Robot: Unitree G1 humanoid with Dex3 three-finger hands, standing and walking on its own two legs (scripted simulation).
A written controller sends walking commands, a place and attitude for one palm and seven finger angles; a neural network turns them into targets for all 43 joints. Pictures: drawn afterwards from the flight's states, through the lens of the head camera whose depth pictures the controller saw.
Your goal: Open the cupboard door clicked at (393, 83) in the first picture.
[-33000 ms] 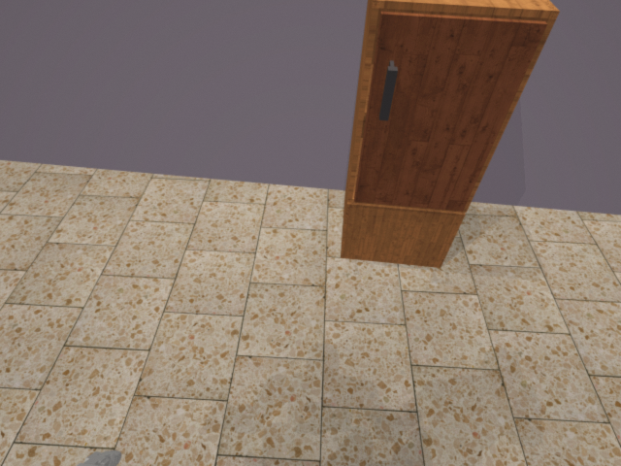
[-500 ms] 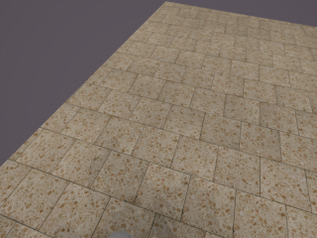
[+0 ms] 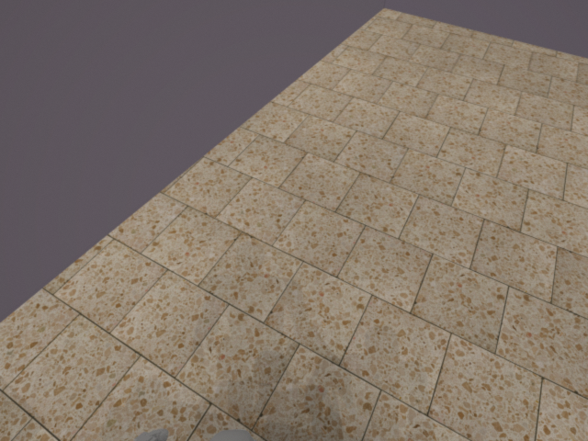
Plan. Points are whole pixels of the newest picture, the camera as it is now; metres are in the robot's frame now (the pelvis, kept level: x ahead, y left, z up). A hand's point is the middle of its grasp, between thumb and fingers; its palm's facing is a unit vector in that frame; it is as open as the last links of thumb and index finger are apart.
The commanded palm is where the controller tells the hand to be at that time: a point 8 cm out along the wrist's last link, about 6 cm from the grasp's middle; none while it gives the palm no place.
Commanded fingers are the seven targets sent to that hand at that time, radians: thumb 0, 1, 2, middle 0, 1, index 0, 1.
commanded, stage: turn to face it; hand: left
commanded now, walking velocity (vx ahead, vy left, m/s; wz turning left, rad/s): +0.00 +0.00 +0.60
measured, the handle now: out of the picture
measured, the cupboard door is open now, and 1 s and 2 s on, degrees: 49 49 49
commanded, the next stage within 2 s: none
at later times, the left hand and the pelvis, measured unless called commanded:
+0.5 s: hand (154, 440) +0.14 +0.22 -0.14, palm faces +0.31 -0.90 -0.31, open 7.4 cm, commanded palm none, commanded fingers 0.00 0.90 0.90 -0.20 -0.30 -0.20 -0.30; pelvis +0.09 -0.03 +0.00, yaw +18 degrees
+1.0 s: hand out of the picture +0.07 +0.18 -0.16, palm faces +0.61 -0.75 -0.26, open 7.4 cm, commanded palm none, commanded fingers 0.00 0.90 0.90 -0.20 -0.30 -0.20 -0.30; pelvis +0.13 -0.04 +0.01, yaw +37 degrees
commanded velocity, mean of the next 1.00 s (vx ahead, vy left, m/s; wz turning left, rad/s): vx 0.00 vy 0.00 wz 0.60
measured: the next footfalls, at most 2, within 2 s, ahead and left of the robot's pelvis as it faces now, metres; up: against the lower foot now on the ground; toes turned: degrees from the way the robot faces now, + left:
left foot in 0.20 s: +0.10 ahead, +0.13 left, +0.00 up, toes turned +14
right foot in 0.48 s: +0.17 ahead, -0.13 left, +0.00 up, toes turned +13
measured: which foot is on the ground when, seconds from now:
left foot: up 0.00-0.18, down 0.20-0.48, up 0.50-0.78, down 0.80-1.00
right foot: down 0.00-0.20, up 0.22-0.46, down 0.48-0.80, up 0.82-1.00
